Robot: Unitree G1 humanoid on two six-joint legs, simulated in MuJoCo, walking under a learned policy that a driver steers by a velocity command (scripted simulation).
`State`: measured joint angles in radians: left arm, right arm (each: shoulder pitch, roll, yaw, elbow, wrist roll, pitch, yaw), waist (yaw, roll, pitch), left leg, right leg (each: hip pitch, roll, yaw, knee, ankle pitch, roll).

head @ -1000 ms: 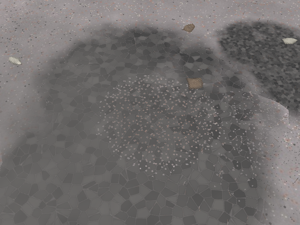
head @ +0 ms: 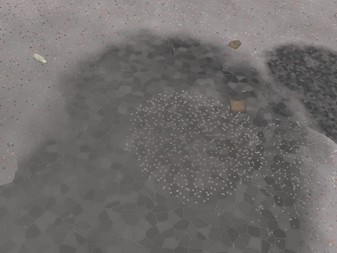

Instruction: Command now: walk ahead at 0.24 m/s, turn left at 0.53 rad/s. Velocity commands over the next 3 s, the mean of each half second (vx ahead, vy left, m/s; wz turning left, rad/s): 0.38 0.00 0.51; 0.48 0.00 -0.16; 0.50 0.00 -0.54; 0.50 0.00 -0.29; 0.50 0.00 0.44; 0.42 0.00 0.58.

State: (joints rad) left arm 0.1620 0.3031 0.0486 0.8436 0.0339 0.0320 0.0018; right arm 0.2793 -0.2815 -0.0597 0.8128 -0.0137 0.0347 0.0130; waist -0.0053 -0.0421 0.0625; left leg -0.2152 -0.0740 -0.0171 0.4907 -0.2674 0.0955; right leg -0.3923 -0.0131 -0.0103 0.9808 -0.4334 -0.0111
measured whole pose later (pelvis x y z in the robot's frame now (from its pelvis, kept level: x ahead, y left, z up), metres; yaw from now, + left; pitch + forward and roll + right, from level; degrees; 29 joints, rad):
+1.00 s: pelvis +0.46 +0.07 -0.01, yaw +6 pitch +1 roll -1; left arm 0.41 0.26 0.05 0.92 0.01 -0.04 -0.01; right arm 0.08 -0.23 -0.01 0.76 -0.04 -0.07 0.00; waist 0.07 -0.02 0.05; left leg -0.36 -0.01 0.07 0.54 -0.19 0.06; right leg -0.28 0.04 0.05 1.04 -0.40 -0.08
